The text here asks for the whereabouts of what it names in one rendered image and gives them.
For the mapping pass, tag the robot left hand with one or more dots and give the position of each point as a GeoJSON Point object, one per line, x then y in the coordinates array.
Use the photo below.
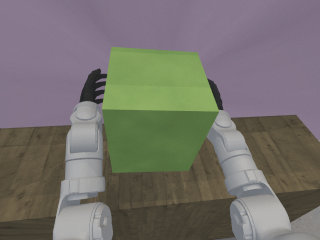
{"type": "Point", "coordinates": [88, 92]}

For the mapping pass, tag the robot left upper arm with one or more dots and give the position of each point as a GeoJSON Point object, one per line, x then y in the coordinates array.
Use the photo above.
{"type": "Point", "coordinates": [88, 221]}

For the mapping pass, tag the carton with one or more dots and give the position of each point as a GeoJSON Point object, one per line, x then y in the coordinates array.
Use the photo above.
{"type": "Point", "coordinates": [158, 109]}

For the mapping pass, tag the robot right forearm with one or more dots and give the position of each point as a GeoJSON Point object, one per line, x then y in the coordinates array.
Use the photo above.
{"type": "Point", "coordinates": [242, 178]}

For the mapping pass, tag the robot left forearm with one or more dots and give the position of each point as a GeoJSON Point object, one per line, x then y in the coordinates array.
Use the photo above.
{"type": "Point", "coordinates": [83, 156]}

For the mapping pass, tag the robot right upper arm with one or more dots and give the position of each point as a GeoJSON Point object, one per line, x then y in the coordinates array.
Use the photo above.
{"type": "Point", "coordinates": [262, 217]}

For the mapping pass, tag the robot right hand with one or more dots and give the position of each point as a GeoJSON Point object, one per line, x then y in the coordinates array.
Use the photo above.
{"type": "Point", "coordinates": [216, 94]}

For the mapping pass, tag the pedestal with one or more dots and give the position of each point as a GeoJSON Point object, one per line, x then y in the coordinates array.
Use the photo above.
{"type": "Point", "coordinates": [160, 205]}

